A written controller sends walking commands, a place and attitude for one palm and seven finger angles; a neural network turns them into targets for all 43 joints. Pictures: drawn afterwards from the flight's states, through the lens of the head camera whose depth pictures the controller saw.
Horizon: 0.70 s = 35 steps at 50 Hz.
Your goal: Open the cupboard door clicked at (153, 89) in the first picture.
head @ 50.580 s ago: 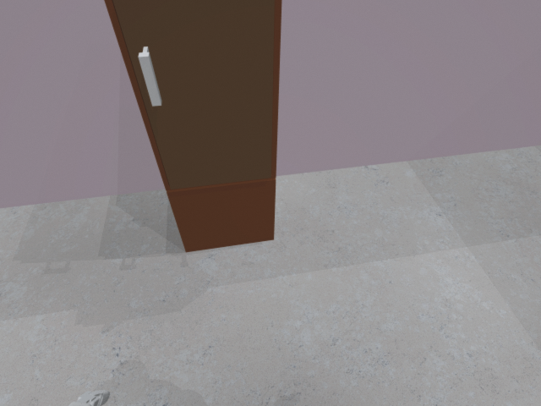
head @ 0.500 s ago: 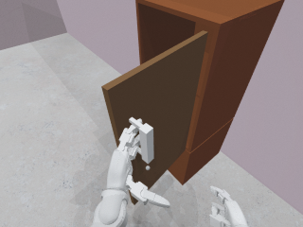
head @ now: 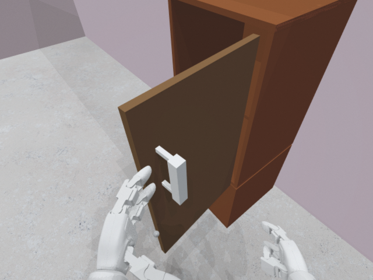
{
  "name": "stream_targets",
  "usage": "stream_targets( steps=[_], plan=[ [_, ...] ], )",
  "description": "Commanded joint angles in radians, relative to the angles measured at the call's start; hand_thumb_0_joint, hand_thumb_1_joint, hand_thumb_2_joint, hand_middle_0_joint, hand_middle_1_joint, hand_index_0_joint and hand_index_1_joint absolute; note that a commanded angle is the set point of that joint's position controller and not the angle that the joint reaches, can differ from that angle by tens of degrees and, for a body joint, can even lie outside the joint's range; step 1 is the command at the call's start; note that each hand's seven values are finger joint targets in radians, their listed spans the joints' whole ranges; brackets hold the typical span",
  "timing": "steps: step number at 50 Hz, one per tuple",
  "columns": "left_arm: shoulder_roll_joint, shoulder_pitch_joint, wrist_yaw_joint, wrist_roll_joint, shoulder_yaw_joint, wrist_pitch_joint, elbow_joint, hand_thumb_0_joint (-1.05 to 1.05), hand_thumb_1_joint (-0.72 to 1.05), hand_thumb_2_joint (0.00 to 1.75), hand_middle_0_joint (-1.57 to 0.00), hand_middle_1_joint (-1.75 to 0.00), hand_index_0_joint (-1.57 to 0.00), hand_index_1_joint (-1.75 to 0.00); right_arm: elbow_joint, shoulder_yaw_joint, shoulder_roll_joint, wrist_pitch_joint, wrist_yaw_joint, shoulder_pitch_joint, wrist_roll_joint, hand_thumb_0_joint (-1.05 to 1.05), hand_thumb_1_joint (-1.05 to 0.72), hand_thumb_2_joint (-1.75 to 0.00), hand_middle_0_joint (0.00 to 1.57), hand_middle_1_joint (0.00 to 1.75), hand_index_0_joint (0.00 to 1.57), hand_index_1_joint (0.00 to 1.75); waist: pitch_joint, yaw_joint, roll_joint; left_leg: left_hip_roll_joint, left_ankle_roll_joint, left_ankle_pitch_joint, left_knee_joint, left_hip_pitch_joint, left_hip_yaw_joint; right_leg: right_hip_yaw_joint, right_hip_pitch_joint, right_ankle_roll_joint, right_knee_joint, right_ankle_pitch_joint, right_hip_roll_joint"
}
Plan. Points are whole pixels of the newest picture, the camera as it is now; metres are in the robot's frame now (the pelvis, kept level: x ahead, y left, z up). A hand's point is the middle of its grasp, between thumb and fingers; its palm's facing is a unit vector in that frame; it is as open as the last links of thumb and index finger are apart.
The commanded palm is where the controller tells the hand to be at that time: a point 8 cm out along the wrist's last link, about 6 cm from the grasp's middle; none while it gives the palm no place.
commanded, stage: slide the hand sideways off the handle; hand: left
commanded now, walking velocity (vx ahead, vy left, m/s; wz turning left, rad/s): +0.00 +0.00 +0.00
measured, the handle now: (171, 175) +0.30 +0.05 +0.11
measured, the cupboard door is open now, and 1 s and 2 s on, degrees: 98 98 98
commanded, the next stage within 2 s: draw the hand back to the body in 0.22 s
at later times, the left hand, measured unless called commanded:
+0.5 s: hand (128, 248) +0.15 +0.10 +0.12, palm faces +0.03 -1.00 -0.07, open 16.3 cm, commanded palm +0.12 +0.17 +0.13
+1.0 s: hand (57, 234) +0.16 +0.21 +0.15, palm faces +0.21 -0.95 -0.25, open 15.1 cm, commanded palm +0.12 +0.25 +0.17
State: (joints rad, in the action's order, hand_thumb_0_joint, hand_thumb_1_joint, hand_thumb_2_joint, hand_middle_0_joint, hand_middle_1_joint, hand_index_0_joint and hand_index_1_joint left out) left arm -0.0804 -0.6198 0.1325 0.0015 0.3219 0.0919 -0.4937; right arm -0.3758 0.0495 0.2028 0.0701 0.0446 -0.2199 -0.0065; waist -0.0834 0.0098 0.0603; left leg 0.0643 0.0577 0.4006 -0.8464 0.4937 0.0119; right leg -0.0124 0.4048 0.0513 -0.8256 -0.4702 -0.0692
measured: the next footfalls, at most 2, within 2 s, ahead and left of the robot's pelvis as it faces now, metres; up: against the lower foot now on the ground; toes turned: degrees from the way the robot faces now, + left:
none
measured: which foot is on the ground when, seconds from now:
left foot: down 0.00-1.00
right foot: down 0.00-1.00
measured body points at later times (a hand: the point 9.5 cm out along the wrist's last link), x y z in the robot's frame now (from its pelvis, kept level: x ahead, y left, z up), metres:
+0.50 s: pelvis +0.00 -0.02 -0.01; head -0.01 -0.04 +0.44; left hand +0.15 +0.16 +0.12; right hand +0.19 -0.24 -0.07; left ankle +0.02 +0.08 -0.70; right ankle -0.02 -0.09 -0.70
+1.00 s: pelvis +0.00 +0.02 +0.02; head -0.03 +0.02 +0.47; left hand +0.14 +0.26 +0.16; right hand +0.20 -0.18 -0.03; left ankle +0.02 +0.08 -0.70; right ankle -0.02 -0.09 -0.70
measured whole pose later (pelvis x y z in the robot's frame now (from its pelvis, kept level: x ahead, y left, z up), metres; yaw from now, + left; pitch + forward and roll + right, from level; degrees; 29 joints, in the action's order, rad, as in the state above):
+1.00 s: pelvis +0.00 +0.02 +0.02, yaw +1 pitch +0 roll -3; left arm -0.29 -0.65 0.05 -0.09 -0.08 0.03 -0.57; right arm -0.49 0.07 0.21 -0.11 -0.09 -0.23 -0.03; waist -0.07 0.06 0.06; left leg 0.07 0.08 0.33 -0.71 0.36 0.03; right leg -0.02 0.24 0.02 -0.62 -0.37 -0.06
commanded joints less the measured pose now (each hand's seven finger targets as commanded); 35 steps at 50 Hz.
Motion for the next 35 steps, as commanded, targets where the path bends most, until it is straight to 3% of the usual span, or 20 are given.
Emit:
stream_targets(
  steps=[1, 7, 8, 10, 14, 17, 18, 21, 22, 27, 31, 35],
  plan=[
    [-0.042, -0.051, -0.019, -0.031, -0.102, 0.095, -0.271, 0.0, -0.5, 0.3, -0.15, -0.3, -0.15, -0.3, 0.2, -0.043, 0.095, -0.075, -0.014, 0.106, -0.002, 0.0, -0.9, -0.9, 0.2, 0.3, 0.2, 0.3, -0.075, 0.015, -0.101, -0.044, -0.01, -0.2, 0.104, -0.092, 0.053, 0.023, 0.037, -0.011, 0.138, 0.294, 0.032],
    [-0.055, -0.149, -0.087, -0.085, -0.129, 0.132, -0.314, 0.0, -0.5, 0.3, -0.15, -0.3, -0.15, -0.3, 0.21, -0.046, 0.101, -0.122, -0.029, 0.076, -0.008, 0.0, -0.9, -0.9, 0.2, 0.3, 0.2, 0.3, -0.077, 0.004, -0.089, -0.037, -0.008, -0.18, 0.067, -0.049, 0.048, 0.05, 0.052, -0.035, 0.138, 0.332, 0.05],
    [-0.072, -0.173, -0.102, -0.096, -0.156, 0.141, -0.308, 0.0, -0.5, 0.3, -0.15, -0.3, -0.15, -0.3, 0.202, -0.049, 0.101, -0.128, -0.034, 0.064, -0.01, 0.0, -0.9, -0.9, 0.2, 0.3, 0.2, 0.3, -0.077, 0.001, -0.116, -0.037, -0.009, -0.184, 0.059, -0.037, 0.049, 0.058, 0.046, -0.042, 0.138, 0.359, 0.055],
    [-0.062, -0.188, -0.135, -0.111, -0.139, 0.154, -0.334, 0.0, -0.5, 0.3, -0.15, -0.3, -0.15, -0.3, 0.21, -0.05, 0.105, -0.144, -0.041, 0.06, -0.011, 0.0, -0.9, -0.9, 0.2, 0.3, 0.2, 0.3, -0.086, -0.005, -0.103, -0.033, -0.007, -0.183, 0.041, -0.027, 0.047, 0.068, 0.051, -0.054, 0.135, 0.383, 0.064],
    [-0.075, -0.147, -0.161, -0.119, -0.154, 0.183, -0.293, 0.0, -0.5, 0.3, -0.15, -0.3, -0.15, -0.3, 0.194, -0.055, 0.108, -0.179, -0.053, 0.049, -0.013, 0.0, -0.9, -0.9, 0.2, 0.3, 0.2, 0.3, -0.039, -0.019, -0.107, -0.032, -0.007, -0.138, 0.02, 0.01, 0.056, 0.081, 0.107, -0.056, 0.146, 0.289, 0.069],
    [-0.098, -0.139, -0.161, -0.121, -0.187, 0.194, -0.293, 0.0, -0.5, 0.3, -0.15, -0.3, -0.15, -0.3, 0.196, -0.059, 0.11, -0.192, -0.06, 0.045, -0.012, 0.0, -0.9, -0.9, 0.2, 0.3, 0.2, 0.3, -0.076, -0.009, -0.11, -0.03, -0.007, -0.124, 0.007, 0.014, 0.052, 0.103, 0.101, -0.059, 0.158, 0.247, 0.078],
    [-0.127, -0.154, -0.158, -0.124, -0.232, 0.191, -0.275, 0.0, -0.5, 0.3, -0.15, -0.3, -0.15, -0.3, 0.188, -0.063, 0.105, -0.192, -0.064, 0.044, -0.015, 0.0, -0.9, -0.9, 0.2, 0.3, 0.2, 0.3, -0.079, 0.002, -0.132, -0.032, -0.009, -0.123, 0.009, 0.016, 0.049, 0.109, 0.087, -0.06, 0.164, 0.246, 0.079],
    [-0.179, -0.123, -0.152, -0.138, -0.309, 0.176, -0.286, 0.0, -0.5, 0.3, -0.15, -0.3, -0.15, -0.3, 0.178, -0.061, 0.104, -0.193, -0.077, 0.056, -0.02, 0.0, -0.9, -0.9, 0.2, 0.3, 0.2, 0.3, -0.1, 0.021, -0.117, -0.03, -0.008, -0.126, 0.009, 0.011, 0.041, 0.131, 0.055, -0.06, 0.186, 0.224, 0.082],
    [-0.156, -0.112, -0.157, -0.149, -0.297, 0.169, -0.282, 0.0, -0.5, 0.3, -0.15, -0.3, -0.15, -0.3, 0.18, -0.054, 0.099, -0.195, -0.08, 0.065, -0.022, 0.0, -0.9, -0.9, 0.2, 0.3, 0.2, 0.3, -0.08, 0.013, -0.119, -0.03, -0.007, -0.118, 0.014, 0.008, 0.04, 0.132, 0.064, -0.063, 0.2, 0.209, 0.084],
    [-0.173, -0.074, -0.202, -0.22, -0.372, 0.141, -0.257, 0.0, -0.5, 0.3, -0.15, -0.3, -0.15, -0.3, 0.14, -0.046, 0.104, -0.224, -0.097, 0.088, -0.035, 0.0, -0.9, -0.9, 0.2, 0.3, 0.2, 0.3, -0.054, 0.019, -0.114, -0.034, -0.01, -0.133, 0.031, -0.023, 0.044, 0.144, 0.037, -0.081, 0.25, 0.253, 0.096],
    [-0.197, -0.058, -0.255, -0.25, -0.405, 0.1, -0.243, 0.0, -0.5, 0.3, -0.15, -0.3, -0.15, -0.3, 0.108, -0.043, 0.115, -0.245, -0.105, 0.089, -0.039, 0.0, -0.9, -0.9, 0.2, 0.3, 0.2, 0.3, -0.041, 0.025, -0.095, -0.041, -0.008, -0.174, 0.068, -0.06, 0.054, 0.111, 0.014, -0.085, 0.25, 0.324, 0.089],
    [-0.224, -0.047, -0.283, -0.265, -0.436, 0.054, -0.259, 0.0, -0.5, 0.3, -0.15, -0.3, -0.15, -0.3, 0.094, -0.04, 0.117, -0.258, -0.111, 0.098, -0.044, 0.0, -0.9, -0.9, 0.2, 0.3, 0.2, 0.3, -0.026, 0.034, -0.06, -0.046, -0.006, -0.191, 0.134, -0.092, 0.06, 0.034, 0.011, -0.055, 0.223, 0.31, 0.057]
  ],
)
